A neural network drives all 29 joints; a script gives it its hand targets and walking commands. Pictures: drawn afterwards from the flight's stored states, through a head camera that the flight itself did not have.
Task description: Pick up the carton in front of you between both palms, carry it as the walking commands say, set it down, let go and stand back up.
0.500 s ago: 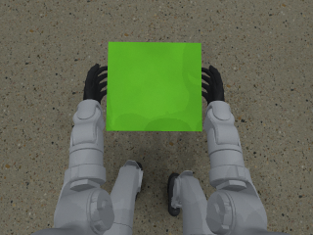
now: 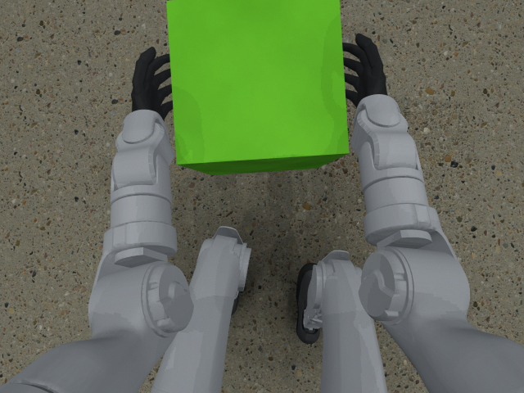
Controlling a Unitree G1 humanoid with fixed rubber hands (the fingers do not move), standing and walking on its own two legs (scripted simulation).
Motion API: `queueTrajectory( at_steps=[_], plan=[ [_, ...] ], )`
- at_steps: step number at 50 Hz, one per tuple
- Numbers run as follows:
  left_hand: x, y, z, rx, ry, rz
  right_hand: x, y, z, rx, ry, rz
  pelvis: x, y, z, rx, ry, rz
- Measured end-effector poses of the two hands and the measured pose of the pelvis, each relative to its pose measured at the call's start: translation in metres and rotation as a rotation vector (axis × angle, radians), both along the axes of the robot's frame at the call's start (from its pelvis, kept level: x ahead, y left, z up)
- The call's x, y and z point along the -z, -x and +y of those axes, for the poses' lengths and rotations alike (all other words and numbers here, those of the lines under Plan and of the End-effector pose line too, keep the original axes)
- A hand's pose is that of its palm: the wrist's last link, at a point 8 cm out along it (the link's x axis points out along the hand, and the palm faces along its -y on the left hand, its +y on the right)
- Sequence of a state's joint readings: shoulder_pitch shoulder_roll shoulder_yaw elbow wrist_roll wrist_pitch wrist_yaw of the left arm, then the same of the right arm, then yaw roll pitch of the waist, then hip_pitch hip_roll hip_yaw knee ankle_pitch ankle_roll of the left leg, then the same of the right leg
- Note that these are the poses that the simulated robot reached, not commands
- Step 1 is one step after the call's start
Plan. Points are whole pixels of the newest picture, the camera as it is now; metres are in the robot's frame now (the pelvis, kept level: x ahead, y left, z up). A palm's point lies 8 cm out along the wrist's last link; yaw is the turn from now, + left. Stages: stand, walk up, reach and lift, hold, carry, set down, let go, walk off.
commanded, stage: set down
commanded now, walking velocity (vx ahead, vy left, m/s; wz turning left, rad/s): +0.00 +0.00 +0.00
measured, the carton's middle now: (259, 104) +0.50 +0.09 -0.17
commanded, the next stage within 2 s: none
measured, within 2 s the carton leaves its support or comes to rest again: rests again in 1.22 s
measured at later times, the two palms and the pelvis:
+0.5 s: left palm (165, 124) +0.46 +0.27 -0.24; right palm (325, 98) +0.56 -0.02 -0.24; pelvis -0.02 -0.01 -0.10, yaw +0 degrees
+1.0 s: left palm (174, 128) +0.47 +0.27 -0.31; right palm (318, 102) +0.58 -0.01 -0.31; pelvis -0.02 +0.00 -0.15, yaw +0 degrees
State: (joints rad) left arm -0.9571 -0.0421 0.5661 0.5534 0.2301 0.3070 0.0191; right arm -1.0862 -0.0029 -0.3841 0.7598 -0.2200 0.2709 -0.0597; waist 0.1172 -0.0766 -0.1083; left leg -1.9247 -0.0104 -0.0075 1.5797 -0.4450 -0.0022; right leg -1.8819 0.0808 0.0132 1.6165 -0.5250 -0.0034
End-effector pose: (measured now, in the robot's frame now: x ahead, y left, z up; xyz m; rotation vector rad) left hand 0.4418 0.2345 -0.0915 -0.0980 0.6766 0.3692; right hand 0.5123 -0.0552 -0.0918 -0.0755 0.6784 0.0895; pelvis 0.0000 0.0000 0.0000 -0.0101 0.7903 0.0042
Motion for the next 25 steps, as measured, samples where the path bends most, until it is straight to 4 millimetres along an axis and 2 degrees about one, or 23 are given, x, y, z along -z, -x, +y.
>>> queueTrajectory(
  at_steps=[12, 25],
  plan=[
    [0.068, -0.008, 0.014, -0.031, -0.013, 0.025, 0.066, -0.022, 0.018, -0.061, 0.022, 0.016, 0.054, 0.018, -0.004, 0.008, -0.010, -0.007],
    [0.150, -0.018, 0.031, -0.061, -0.022, 0.049, 0.151, -0.046, 0.038, -0.128, 0.038, 0.032, 0.103, 0.020, -0.008, 0.012, -0.019, -0.021]
  ],
)
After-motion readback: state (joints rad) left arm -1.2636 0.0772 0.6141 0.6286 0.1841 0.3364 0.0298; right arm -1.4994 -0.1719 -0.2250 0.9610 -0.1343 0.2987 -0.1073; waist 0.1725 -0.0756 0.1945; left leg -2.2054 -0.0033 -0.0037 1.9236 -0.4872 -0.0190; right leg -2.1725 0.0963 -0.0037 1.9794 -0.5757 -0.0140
